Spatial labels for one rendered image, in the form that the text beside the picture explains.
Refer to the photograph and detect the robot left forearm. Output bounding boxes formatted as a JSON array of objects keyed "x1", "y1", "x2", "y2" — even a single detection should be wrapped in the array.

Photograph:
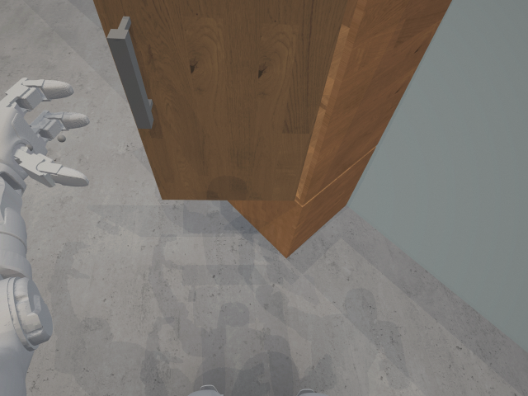
[{"x1": 0, "y1": 163, "x2": 32, "y2": 280}]

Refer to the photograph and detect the cupboard door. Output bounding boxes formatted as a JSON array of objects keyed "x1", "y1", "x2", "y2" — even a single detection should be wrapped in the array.
[{"x1": 93, "y1": 0, "x2": 348, "y2": 200}]

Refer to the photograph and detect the robot left shin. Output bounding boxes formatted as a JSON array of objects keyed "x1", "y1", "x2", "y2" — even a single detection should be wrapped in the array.
[{"x1": 200, "y1": 385, "x2": 218, "y2": 392}]

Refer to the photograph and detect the robot left upper arm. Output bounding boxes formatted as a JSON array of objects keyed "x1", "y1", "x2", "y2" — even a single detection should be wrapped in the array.
[{"x1": 0, "y1": 276, "x2": 53, "y2": 396}]

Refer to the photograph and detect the robot left hand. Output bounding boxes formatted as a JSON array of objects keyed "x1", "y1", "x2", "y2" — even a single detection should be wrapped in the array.
[{"x1": 0, "y1": 78, "x2": 90, "y2": 188}]

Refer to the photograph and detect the handle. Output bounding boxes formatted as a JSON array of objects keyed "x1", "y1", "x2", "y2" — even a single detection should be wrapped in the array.
[{"x1": 106, "y1": 16, "x2": 153, "y2": 129}]

